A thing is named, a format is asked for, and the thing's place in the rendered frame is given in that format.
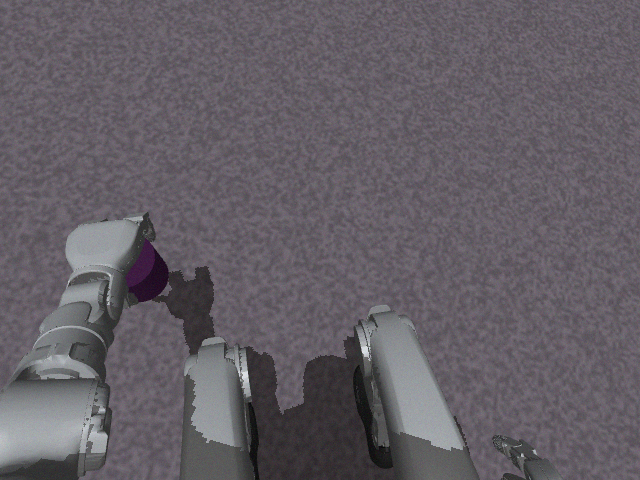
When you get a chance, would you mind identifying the left robot arm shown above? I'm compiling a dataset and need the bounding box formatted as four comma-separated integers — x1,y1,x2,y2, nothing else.
0,265,127,480

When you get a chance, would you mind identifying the mug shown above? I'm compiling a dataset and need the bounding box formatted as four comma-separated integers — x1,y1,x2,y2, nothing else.
125,238,169,302

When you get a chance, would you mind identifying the right robot foot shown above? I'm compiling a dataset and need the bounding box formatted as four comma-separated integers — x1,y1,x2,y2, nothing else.
353,365,393,469

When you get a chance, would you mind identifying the right robot hand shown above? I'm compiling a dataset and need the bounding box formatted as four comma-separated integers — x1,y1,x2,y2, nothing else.
492,435,564,480

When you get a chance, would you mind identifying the left robot hand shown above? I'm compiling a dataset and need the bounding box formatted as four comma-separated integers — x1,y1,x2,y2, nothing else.
65,212,156,309

